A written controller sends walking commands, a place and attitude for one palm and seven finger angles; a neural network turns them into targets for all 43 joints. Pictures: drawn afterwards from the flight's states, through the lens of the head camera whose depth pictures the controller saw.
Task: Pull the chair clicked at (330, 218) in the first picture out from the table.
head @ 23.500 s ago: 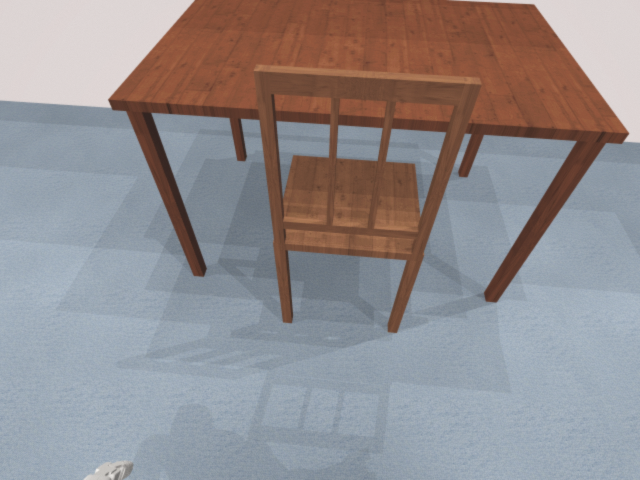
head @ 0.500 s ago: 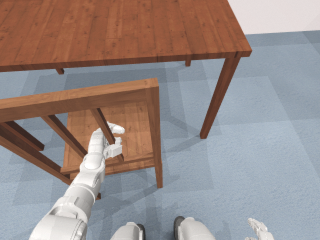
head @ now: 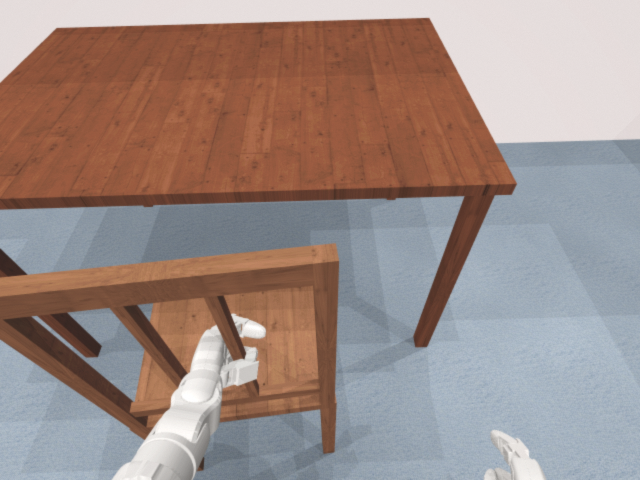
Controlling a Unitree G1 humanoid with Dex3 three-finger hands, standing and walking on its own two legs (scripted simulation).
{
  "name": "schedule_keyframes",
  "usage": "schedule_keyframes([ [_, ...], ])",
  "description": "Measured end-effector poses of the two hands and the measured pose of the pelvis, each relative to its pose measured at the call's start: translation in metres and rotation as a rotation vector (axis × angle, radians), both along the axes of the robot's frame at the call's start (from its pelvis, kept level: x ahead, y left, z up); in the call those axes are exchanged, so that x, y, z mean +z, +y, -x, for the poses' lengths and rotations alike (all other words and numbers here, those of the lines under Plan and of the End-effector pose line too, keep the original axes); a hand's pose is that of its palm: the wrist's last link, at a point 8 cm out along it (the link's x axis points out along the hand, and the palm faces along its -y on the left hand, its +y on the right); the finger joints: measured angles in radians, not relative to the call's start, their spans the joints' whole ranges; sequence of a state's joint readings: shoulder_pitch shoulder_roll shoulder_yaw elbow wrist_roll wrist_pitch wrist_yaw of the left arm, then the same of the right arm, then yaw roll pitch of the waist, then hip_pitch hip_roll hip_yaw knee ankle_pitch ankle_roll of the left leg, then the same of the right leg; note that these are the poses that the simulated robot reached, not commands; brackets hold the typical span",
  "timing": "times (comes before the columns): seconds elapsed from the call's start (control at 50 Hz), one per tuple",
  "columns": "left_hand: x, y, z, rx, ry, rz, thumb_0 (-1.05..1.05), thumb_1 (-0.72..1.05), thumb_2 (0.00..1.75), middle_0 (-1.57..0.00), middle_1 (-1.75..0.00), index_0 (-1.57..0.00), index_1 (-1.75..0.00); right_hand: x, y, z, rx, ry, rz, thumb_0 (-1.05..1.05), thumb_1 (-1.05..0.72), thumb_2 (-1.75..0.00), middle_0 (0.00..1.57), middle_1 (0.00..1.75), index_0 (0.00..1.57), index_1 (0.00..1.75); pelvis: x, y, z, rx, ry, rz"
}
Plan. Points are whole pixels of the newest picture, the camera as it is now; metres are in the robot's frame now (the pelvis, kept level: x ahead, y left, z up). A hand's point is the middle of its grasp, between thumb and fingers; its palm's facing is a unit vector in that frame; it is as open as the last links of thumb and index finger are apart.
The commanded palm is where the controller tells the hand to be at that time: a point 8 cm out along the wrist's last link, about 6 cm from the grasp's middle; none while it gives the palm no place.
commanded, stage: stop walking, hand still on the chair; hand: left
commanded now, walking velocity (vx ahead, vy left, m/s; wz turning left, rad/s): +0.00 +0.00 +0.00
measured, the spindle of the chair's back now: (166, 360) +0.29 +0.24 -0.07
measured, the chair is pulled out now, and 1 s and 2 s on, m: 0.17 0.17 0.17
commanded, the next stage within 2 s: open the thumb and straighten the fingers in 0.46 s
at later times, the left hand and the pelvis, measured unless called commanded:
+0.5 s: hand (252, 364) +0.29 +0.12 -0.07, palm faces -0.02 -0.99 -0.16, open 5.1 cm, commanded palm +0.27 +0.17 -0.05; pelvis +0.03 +0.00 +0.00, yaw +0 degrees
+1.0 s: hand (247, 353) +0.30 +0.13 -0.07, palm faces -0.04 -0.99 -0.16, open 13.1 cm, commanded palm +0.28 +0.18 -0.04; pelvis +0.00 +0.01 -0.03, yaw +1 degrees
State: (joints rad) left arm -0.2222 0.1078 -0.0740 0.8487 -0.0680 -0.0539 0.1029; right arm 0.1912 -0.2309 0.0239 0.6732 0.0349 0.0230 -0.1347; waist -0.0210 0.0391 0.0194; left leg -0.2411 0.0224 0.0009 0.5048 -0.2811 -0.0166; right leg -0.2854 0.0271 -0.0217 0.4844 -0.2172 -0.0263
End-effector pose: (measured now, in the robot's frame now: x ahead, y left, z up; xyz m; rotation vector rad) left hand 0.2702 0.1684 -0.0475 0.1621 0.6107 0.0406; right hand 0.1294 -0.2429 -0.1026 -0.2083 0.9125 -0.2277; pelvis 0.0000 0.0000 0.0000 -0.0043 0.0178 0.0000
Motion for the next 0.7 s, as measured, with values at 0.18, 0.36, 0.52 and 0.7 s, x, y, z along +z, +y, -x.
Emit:
schedule_keyframes([
  [0.18, 0.000, 0.000, -0.001, -0.002, 0.007, 0.003, 0.09, 0.74, 0.85, -0.24, -1.17, -0.50, -1.45, 0.005, 0.007, -0.032, 0.028, -0.033, -0.013, 0.01, -0.90, -0.90, 0.20, 0.30, 0.20, 0.30, 0.002, 0.001, -0.020, 0.004, -0.008, 0.000],
  [0.36, 0.000, 0.000, -0.001, -0.008, 0.006, 0.003, 0.09, 0.74, 0.85, -0.23, -1.17, -0.50, -1.45, 0.003, 0.008, -0.034, 0.028, -0.014, -0.019, 0.01, -0.90, -0.90, 0.20, 0.30, 0.20, 0.30, 0.002, 0.003, -0.027, 0.005, -0.015, 0.000],
  [0.52, 0.000, 0.000, -0.001, -0.012, 0.004, 0.002, 0.08, 0.74, 0.85, -0.23, -1.18, -0.50, -1.45, -0.001, 0.008, -0.023, 0.021, 0.016, -0.023, 0.01, -0.90, -0.90, 0.20, 0.30, 0.20, 0.30, 0.002, 0.003, -0.027, 0.005, -0.018, 0.000],
  [0.7, 0.001, 0.005, -0.009, -0.023, -0.027, 0.015, 0.05, 0.63, 0.79, -0.32, -1.28, -0.50, -1.45, -0.004, 0.001, -0.013, 0.018, 0.003, -0.063, 0.01, -0.90, -0.90, 0.20, 0.30, 0.20, 0.30, -0.007, 0.002, -0.020, 0.018, 0.062, -0.008],
])
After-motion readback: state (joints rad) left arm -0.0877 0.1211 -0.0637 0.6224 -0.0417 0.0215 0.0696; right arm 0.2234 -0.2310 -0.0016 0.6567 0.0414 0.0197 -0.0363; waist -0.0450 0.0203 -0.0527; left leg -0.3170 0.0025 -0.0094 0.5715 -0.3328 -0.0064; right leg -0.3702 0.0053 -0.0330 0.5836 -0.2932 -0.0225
